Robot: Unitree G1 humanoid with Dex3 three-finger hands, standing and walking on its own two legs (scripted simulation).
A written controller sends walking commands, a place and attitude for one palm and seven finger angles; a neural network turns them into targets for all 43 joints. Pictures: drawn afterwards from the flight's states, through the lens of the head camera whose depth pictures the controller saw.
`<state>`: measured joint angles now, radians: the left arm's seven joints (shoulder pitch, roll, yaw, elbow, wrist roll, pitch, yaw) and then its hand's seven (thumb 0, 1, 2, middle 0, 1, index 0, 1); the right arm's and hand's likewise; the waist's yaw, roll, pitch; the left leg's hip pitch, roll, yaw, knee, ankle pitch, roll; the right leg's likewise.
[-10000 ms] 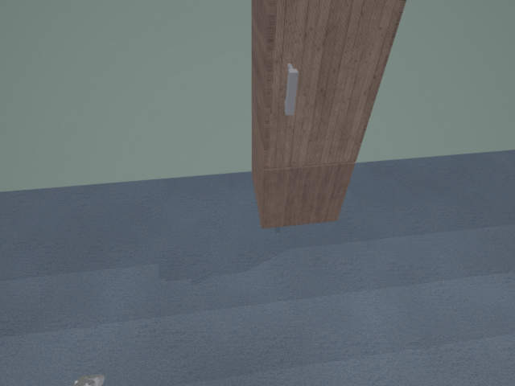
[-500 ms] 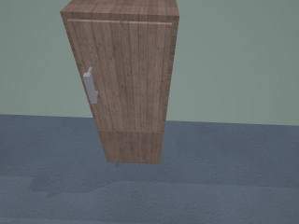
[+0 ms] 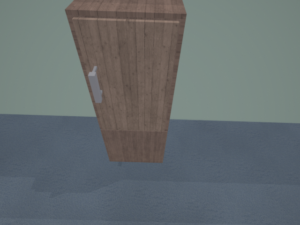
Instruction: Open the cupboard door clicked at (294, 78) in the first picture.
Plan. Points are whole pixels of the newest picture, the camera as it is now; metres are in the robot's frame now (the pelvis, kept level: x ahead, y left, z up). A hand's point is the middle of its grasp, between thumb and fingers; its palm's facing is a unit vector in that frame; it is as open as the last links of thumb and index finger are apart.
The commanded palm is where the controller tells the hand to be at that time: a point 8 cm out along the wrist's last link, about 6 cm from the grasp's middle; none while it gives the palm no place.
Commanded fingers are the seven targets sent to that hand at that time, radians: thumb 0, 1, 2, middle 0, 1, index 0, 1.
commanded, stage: come to a stop and stand still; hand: left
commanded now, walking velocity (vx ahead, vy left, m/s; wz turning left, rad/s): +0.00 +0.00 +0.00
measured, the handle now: (97, 84) +0.62 +0.26 +0.00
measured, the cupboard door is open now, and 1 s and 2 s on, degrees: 0 0 0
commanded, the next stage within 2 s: look again from close up in 0.48 s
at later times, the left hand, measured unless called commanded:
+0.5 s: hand out of the picture +0.01 +0.17 -0.18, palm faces +0.04 -0.99 -0.17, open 7.4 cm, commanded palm none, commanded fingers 0.00 0.90 0.90 -0.20 -0.30 -0.20 -0.30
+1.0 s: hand out of the picture +0.00 +0.19 -0.18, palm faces +0.03 -0.98 -0.19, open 7.4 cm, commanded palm none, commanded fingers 0.00 0.90 0.90 -0.20 -0.30 -0.20 -0.30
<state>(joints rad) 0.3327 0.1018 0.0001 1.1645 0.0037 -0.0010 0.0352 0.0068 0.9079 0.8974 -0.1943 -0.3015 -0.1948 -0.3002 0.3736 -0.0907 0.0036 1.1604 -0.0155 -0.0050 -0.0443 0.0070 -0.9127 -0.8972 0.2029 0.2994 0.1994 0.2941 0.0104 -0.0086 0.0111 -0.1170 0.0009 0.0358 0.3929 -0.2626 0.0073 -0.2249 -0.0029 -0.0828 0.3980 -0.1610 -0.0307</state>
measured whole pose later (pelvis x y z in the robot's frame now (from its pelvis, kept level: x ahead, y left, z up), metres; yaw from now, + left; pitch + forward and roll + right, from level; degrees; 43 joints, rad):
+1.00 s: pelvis +0.00 +0.02 -0.01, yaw +0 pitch -3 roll +0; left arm 0.31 0.13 -0.02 1.11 0.01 -0.01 0.04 0.01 0.92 0.90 -0.19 -0.30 -0.19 -0.30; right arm 0.34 -0.14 0.02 1.08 -0.02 -0.02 -0.04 0.01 -0.93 -0.90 0.20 0.30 0.20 0.29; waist 0.00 0.01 -0.01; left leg -0.11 -0.03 0.05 0.48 -0.32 0.04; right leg -0.24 -0.04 -0.06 0.51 -0.22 0.00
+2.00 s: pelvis +0.10 +0.02 -0.01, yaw +3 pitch -2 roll +0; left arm 0.25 0.16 0.05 1.00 0.02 -0.02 0.04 0.00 0.96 0.90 -0.20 -0.30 -0.20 -0.30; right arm 0.31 -0.14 -0.03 1.05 -0.02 0.00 -0.02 0.01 -0.91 -0.90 0.20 0.30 0.20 0.29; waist -0.02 0.00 0.04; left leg -0.42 0.05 0.06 0.82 -0.32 -0.01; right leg -0.24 -0.05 -0.13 0.54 -0.27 -0.03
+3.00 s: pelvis +0.12 +0.04 -0.01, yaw +1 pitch -1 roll +0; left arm 0.28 0.19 -0.02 1.03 0.01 -0.01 0.03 0.01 0.91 0.90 -0.19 -0.30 -0.20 -0.30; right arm 0.27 -0.16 0.02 1.09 -0.02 -0.01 -0.01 0.01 -0.92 -0.90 0.20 0.30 0.20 0.29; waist -0.01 -0.03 0.01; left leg -0.23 0.01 0.08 0.49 -0.24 0.02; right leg -0.16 -0.01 -0.04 0.47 -0.30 0.00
